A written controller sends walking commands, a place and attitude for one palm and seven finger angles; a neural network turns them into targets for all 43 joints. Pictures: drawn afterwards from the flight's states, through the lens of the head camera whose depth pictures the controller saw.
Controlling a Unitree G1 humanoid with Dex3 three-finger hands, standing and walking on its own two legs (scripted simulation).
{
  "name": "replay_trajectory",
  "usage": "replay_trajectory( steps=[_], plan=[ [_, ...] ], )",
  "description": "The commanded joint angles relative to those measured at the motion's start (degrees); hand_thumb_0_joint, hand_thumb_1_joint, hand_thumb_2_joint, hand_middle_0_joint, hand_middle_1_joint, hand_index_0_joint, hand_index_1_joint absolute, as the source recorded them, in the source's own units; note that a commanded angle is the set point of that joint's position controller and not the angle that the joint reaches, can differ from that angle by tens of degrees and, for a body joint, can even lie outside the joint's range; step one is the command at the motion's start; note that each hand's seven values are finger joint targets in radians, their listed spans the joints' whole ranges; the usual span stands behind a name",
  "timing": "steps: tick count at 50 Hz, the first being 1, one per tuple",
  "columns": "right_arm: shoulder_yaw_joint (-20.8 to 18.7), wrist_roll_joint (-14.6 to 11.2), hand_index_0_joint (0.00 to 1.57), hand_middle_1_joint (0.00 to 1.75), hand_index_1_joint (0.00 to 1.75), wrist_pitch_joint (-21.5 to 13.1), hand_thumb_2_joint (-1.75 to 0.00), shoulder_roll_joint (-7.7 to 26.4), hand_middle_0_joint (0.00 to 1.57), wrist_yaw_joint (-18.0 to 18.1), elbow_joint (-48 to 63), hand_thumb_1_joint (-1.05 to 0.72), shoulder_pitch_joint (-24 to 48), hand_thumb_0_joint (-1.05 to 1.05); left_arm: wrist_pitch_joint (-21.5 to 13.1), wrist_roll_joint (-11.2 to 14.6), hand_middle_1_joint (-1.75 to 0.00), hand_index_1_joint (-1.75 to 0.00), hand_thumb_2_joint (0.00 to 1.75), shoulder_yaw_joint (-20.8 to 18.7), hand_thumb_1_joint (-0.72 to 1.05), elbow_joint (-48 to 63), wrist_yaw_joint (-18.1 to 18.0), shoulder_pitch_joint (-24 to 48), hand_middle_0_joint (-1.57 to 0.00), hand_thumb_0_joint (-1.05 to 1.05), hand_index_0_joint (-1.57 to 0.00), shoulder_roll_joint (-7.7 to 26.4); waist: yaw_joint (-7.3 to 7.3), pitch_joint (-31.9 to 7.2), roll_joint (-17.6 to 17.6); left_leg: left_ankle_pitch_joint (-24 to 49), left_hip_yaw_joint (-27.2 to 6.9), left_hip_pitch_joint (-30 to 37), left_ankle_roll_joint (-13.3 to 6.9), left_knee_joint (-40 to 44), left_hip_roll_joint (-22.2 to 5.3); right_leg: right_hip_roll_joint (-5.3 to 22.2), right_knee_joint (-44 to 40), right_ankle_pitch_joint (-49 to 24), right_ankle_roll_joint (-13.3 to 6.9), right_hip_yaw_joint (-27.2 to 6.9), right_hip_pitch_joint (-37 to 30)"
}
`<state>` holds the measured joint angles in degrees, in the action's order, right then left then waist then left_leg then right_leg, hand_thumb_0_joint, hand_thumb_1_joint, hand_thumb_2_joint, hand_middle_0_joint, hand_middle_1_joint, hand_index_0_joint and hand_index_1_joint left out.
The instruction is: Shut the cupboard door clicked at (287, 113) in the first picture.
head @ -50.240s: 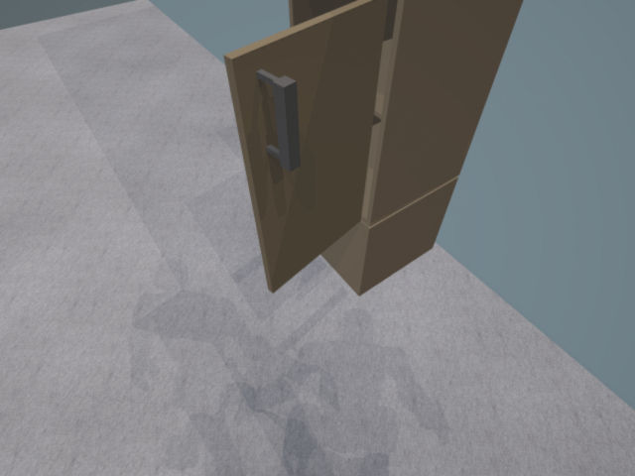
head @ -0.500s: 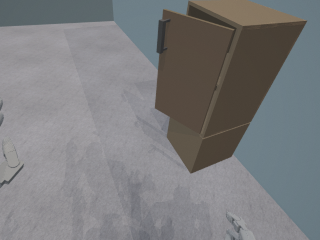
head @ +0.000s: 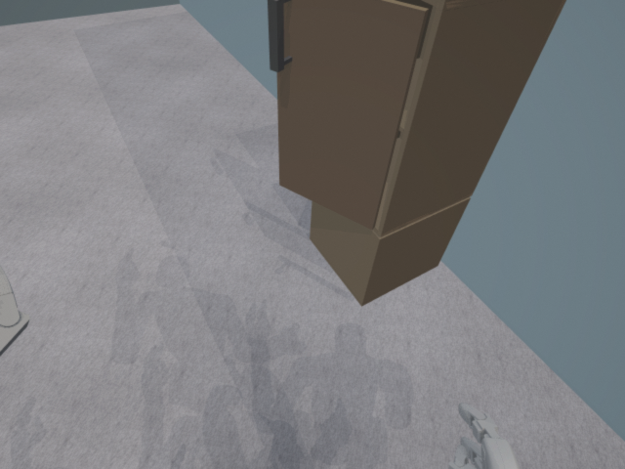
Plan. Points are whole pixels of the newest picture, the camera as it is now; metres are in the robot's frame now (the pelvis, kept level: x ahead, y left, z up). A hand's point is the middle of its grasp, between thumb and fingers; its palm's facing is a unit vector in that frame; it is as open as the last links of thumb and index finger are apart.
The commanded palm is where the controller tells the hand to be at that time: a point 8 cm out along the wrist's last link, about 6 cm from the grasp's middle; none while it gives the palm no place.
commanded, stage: let the arm hang, fingers relaxed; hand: left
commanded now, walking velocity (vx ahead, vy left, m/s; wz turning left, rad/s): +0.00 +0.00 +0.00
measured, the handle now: (282, 33) +0.96 +0.10 +0.15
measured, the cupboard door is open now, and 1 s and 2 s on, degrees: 26 26 26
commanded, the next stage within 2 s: look to check the result in 1.20 s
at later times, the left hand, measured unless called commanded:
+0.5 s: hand out of the picture +0.03 +0.17 -0.18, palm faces +0.03 -0.99 -0.17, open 7.0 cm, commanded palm none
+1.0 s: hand out of the picture +0.03 +0.21 -0.16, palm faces +0.01 -0.96 -0.29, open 7.4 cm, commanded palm none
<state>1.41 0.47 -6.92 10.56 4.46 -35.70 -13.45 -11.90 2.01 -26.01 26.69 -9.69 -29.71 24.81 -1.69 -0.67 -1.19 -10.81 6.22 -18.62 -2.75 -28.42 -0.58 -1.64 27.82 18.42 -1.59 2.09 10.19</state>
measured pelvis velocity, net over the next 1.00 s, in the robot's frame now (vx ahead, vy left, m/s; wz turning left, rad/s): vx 0.00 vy -0.01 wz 0.00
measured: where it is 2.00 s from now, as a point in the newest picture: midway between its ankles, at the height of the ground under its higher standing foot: outside the picture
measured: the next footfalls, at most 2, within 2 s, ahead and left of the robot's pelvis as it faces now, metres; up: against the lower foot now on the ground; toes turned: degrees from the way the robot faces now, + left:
none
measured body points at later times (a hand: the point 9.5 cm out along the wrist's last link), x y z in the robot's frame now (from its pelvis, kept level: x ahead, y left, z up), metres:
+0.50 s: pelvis -0.01 -0.01 +0.00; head +0.02 +0.02 +0.45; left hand +0.03 +0.23 -0.16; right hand +0.05 -0.28 -0.12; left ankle +0.05 +0.09 -0.74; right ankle -0.04 -0.10 -0.74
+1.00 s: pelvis +0.00 -0.01 +0.01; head -0.01 -0.02 +0.46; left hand +0.03 +0.26 -0.13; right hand +0.04 -0.26 -0.15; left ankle +0.05 +0.09 -0.74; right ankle -0.04 -0.10 -0.74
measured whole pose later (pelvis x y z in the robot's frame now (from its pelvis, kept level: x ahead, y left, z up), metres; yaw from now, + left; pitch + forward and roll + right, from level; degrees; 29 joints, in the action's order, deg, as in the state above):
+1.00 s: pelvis +0.00 -0.01 +0.01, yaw +0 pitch -2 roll +0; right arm -0.1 1.0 0.4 14.1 1.0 -63.8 -11.7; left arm -0.4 -0.5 -0.5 -64.2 -0.8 -13.1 14.0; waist -0.7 0.6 1.8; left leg -7.4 5.8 -11.7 -2.2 -21.1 -0.2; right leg -1.8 20.4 15.1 -2.2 2.2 3.3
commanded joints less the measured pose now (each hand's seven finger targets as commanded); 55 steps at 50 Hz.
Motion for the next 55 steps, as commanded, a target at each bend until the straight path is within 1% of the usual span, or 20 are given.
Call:
replay_trajectory(
  steps=[1,3,4,5,6,7,9,10,12,15,17,18,20,22,25,27,28,37,42,55],
  plan=[
    [-3.16,-0.8,0.2,0.3,0.3,-1.92,-0.9,8.08,0.2,-0.11,8.27,-0.9,4.11,0.0,-2.45,0.85,-0.3,-0.3,0.9,-5.28,0.9,10.06,-0.71,-3.4,-0.2,0.0,-0.2,7.94,0.94,-6.16,3.76,-2.92,-9.25,2.82,1.3,7.51,-7.27,4.28,-5.86,-8.43,0.22,-5.12,-1.65],
    [-3.26,-0.89,0.2,0.3,0.3,-1.22,-0.9,7.95,0.2,-0.16,8.24,-0.9,3.97,0.0,-1.7,1.28,-0.3,-0.3,0.9,-5.86,0.9,9.81,-0.73,-5.17,-0.2,0.0,-0.2,8.51,0.82,-8.8,0.71,2.66,-7.48,6.03,1.63,3.5,-6.19,6.34,-6.67,-13.61,-0.25,-7.76,-0.44],
    [-2.96,-1.03,0.2,0.3,0.3,-0.78,-0.9,7.54,0.2,-0.19,8.22,-0.9,4.08,0.0,-1.33,1.44,-0.3,-0.3,0.9,-4.59,0.9,10.24,-0.64,-4.53,-0.2,0.0,-0.2,7.64,0.55,-8.68,-0.46,4.62,-7.2,6.58,1.73,2.27,-5.96,6.98,-6.55,-15.81,-0.41,-8.36,0.41],
    [-4.95,-1.96,0.2,0.3,0.3,-3.99,-0.9,17.3,0.2,-4.85,-1.42,-0.9,9.49,0.0,7.03,-3.44,-0.3,-0.3,0.9,20.05,0.9,-30.16,7.19,3.53,-0.2,0.0,-0.2,-0.96,-0.55,-4.27,1.03,21.18,-6.98,4.29,1.47,-7.02,-7.13,10.44,1.29,-31.01,-1.16,-3.4,6.01],
    [-5.94,-1.43,0.2,0.3,0.3,-1.08,-0.9,15.02,0.2,-4.69,-2.19,-0.9,5.29,0.0,11.17,-3.14,-0.3,-0.3,0.9,19.48,0.9,-31.44,8.33,4.47,-0.2,0.0,-0.2,-2.07,-0.52,-7.86,1.31,18.68,-6.68,7.84,1.96,-5.49,-7.28,9.62,0.55,-27.79,-1.66,-6.61,6.6],
    [-5.77,-1.11,0.2,0.3,0.3,-0.09,-0.9,15.04,0.2,-4.38,-1.54,-0.9,4.7,0.0,12.41,-3.12,-0.3,-0.3,0.9,20.04,0.9,-30.8,8.63,4.44,-0.2,0.0,-0.2,-2.65,-0.25,-6.27,2.21,15.46,-6.69,7.64,1.66,-5.09,-7.57,8.93,0.35,-21.64,-1.16,-5.61,8.31],
    [-4.8,-0.66,0.2,0.3,0.3,1.84,-0.9,14.51,0.2,-4.24,-2.32,-0.9,4.03,0.0,11.57,-3.45,-0.3,-0.3,0.9,20.8,0.9,-35.85,9.08,7.81,-0.2,0.0,-0.2,-2.12,0.65,-6.32,-4.33,15.42,-8.2,5.69,0.25,-5.63,-7.47,8.23,1.22,-20.21,-1.59,-5.28,8.0],
    [-4.3,-0.58,0.2,0.3,0.3,2.84,-0.9,14.47,0.2,-4.19,-2.19,-0.9,4.22,0.0,11.42,-3.46,-0.3,-0.3,0.9,20.98,0.9,-38.44,9.14,9.53,-0.2,0.0,-0.2,-1.19,0.74,-5.12,-8.86,13.84,-9.0,5.14,-0.06,-5.8,-6.81,8.6,0.51,-19.96,-2.17,-5.91,8.14],
    [-3.85,0.01,0.2,0.3,0.3,4.41,-0.9,14.45,0.2,-4.09,-3.11,-0.9,4.82,0.0,11.24,-3.62,-0.3,-0.3,0.9,21.43,0.9,-45.15,9.06,12.55,-0.2,0.0,-0.2,-0.23,0.48,-2.95,-13.96,10.07,-9.57,5.02,0.01,-5.43,-5.1,9.76,-1.3,-18.65,-3.41,-7.53,8.95],
    [-2.92,0.72,0.2,0.3,0.3,6.31,-0.9,12.48,0.2,-4.25,-5.29,-0.9,4.53,0.0,11.83,-3.18,-0.3,-0.3,0.9,22.94,0.9,-54.67,8.53,14.45,-0.2,0.0,-0.2,-1.26,0.44,0.05,-7.26,8.82,-9.33,6.07,0.42,-2.97,-4.22,9.85,-3.22,-11.23,-3.64,-8.42,9.87],
    [-2.48,0.97,0.2,0.3,0.3,6.93,-0.9,11.6,0.2,-4.27,-7.62,-0.9,4.2,0.0,12.08,-2.97,-0.3,-0.3,0.9,23.8,0.9,-60.68,8.34,14.41,-0.2,0.0,-0.2,-2.4,0.4,0.64,1.08,7.09,-10.09,7.03,0.39,0.58,-5.03,8.37,-4.46,-4.76,-2.67,-8.09,9.11],
    [-2.32,0.92,0.2,0.3,0.3,7.19,-0.9,11.41,0.2,-4.29,-8.58,-0.9,4.12,0.0,12.12,-3.0,-0.3,-0.3,0.9,24.04,0.9,-63.2,8.23,13.76,-0.2,0.0,-0.2,-2.35,0.77,0.88,3.67,5.79,-10.73,6.3,0.36,2.26,-5.42,7.46,-5.32,-2.72,-2.08,-7.75,7.57],
    [-2.25,0.99,0.2,0.3,0.3,7.18,-0.9,10.55,0.2,-4.0,-11.2,-0.9,3.68,0.0,11.82,-2.87,-0.3,-0.3,0.9,24.25,0.9,-68.75,8.31,12.57,-0.2,0.0,-0.2,-3.41,1.1,0.25,9.11,2.24,-10.66,5.39,0.55,4.41,-5.38,7.17,-6.56,-2.35,-2.19,-7.99,4.46],
    [-2.63,1.15,0.2,0.3,0.3,7.07,-0.9,10.32,0.2,-3.52,-12.99,-0.9,2.73,0.0,11.51,-2.94,-0.3,-0.3,0.9,23.42,0.9,-72.54,8.32,11.53,-0.2,0.0,-0.2,-4.28,1.34,-0.85,12.58,0.42,-10.62,5.63,0.5,5.59,-5.56,7.1,-7.71,-3.56,-2.72,-7.79,2.18],
    [-2.99,0.74,0.2,0.3,0.3,6.83,-0.9,10.98,0.2,-3.1,-15.69,-0.9,1.21,0.0,11.15,-2.78,-0.3,-0.3,0.9,23.57,0.9,-77.23,8.5,11.86,-0.2,0.0,-0.2,-3.21,1.35,-2.76,11.02,2.45,-10.76,7.22,0.45,5.8,-6.26,7.34,-8.97,-6.34,-2.93,-7.4,-0.62],
    [-3.24,0.52,0.2,0.3,0.3,6.61,-0.9,11.66,0.2,-2.87,-17.44,-0.9,0.67,0.0,10.93,-2.66,-0.3,-0.3,0.9,23.63,0.9,-79.83,8.59,12.65,-0.2,0.0,-0.2,-2.86,1.34,-1.73,8.88,3.37,-10.84,7.81,0.44,6.54,-6.71,7.4,-9.8,-7.12,-3.04,-7.12,-0.76],
    [-3.47,0.33,0.2,0.3,0.3,6.59,-0.9,12.26,0.2,-2.74,-17.99,-0.9,0.26,0.0,10.87,-2.67,-0.3,-0.3,0.9,23.6,0.9,-80.88,8.63,13.0,-0.2,0.0,-0.2,-2.64,1.29,-1.01,5.55,4.33,-11.02,8.44,0.33,6.68,-7.05,7.1,-10.28,-7.33,-2.94,-6.79,-0.36],
    [-3.68,0.25,0.2,0.3,0.3,6.79,-0.9,12.96,0.2,-2.66,-23.67,-0.9,-0.58,0.0,10.96,-2.66,-0.3,-0.3,0.9,24.12,0.9,-87.64,8.38,13.99,-0.2,0.0,-0.2,-2.62,1.13,4.81,-1.21,-1.0,-10.76,9.1,0.23,10.69,-7.22,7.27,-12.82,-2.28,-2.57,-6.7,2.66],
    [-3.67,0.28,0.2,0.3,0.3,6.66,-0.9,12.92,0.2,-2.82,-24.95,-0.9,0.38,0.0,10.76,-2.69,-0.3,-0.3,0.9,24.14,0.9,-88.59,8.22,14.55,-0.2,0.0,-0.2,-2.17,1.25,4.03,-1.95,1.3,-10.35,10.62,0.17,11.07,-7.18,7.55,-12.93,-4.16,-2.32,-6.85,2.27],
    [-3.29,0.32,0.2,0.3,0.3,6.33,-0.9,12.43,0.2,-2.79,-26.2,-0.9,2.62,0.0,10.44,-2.74,-0.3,-0.3,0.9,23.99,0.9,-89.29,8.14,16.27,-0.2,0.0,-0.2,-1.64,1.29,3.92,2.09,5.35,-9.44,11.51,0.71,11.6,-7.17,8.11,-13.98,-8.4,-1.79,-7.34,0.37]
  ],
)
